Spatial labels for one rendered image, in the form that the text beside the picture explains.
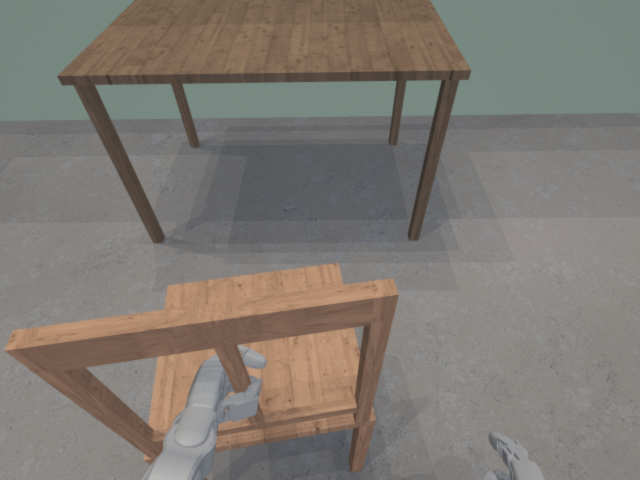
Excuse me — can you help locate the left robot forearm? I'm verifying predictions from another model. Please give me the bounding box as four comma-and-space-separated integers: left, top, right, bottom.
140, 406, 218, 480

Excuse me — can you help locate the chair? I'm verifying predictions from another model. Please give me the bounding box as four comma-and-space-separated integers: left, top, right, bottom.
4, 263, 399, 480

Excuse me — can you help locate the robot left hand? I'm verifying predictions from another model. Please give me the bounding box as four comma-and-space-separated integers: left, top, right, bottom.
185, 345, 266, 424

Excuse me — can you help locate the robot right hand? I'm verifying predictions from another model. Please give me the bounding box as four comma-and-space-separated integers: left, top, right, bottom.
484, 432, 545, 480

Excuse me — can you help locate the table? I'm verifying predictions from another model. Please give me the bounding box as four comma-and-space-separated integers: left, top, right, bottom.
57, 0, 471, 243

